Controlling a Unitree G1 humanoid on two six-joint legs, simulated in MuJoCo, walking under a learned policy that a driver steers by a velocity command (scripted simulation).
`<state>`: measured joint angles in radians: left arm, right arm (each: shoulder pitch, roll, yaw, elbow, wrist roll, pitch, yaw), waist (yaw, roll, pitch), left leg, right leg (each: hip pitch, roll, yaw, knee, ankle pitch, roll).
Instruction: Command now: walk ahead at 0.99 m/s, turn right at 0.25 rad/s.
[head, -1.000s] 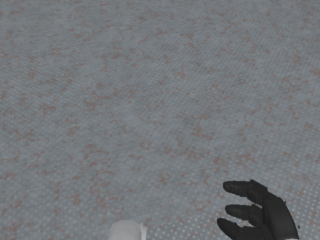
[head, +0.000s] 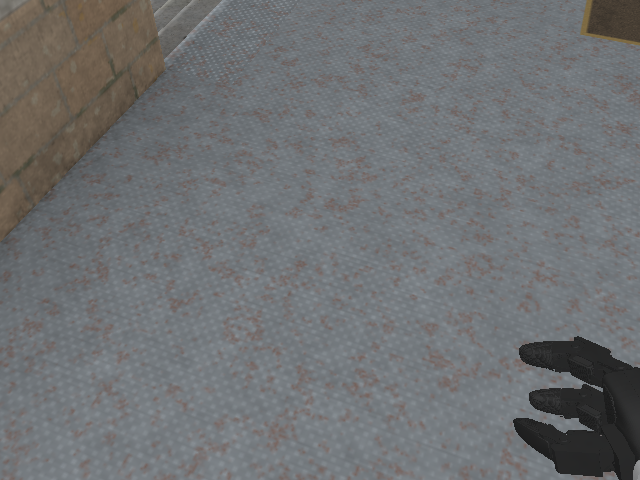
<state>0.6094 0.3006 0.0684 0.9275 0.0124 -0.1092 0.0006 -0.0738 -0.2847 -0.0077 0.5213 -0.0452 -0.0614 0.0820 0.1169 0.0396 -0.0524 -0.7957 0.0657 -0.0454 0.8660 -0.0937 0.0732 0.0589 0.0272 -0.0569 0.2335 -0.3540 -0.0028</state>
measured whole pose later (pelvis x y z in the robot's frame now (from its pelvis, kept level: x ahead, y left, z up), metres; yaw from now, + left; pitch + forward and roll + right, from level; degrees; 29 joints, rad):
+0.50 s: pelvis +0.43 -0.04 -0.02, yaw -11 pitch +1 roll +3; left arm 0.12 0.27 0.03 0.71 0.04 -0.08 -0.04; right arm 0.40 -0.30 -0.05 0.84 0.01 -0.06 -0.01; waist -0.06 -0.01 0.05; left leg -0.16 0.01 0.05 0.97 -0.54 -0.01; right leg -0.55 0.05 0.01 0.64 -0.12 -0.09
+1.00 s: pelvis +0.50 -0.04 +0.01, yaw -12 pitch -1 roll +1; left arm 0.26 0.21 0.02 0.88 0.02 0.00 0.00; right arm 0.29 -0.20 0.00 0.89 -0.01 0.00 -0.03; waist 0.02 -0.02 -0.02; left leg -0.22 -0.02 0.00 0.48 -0.24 0.01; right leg -0.30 0.07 0.01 0.43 -0.11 -0.06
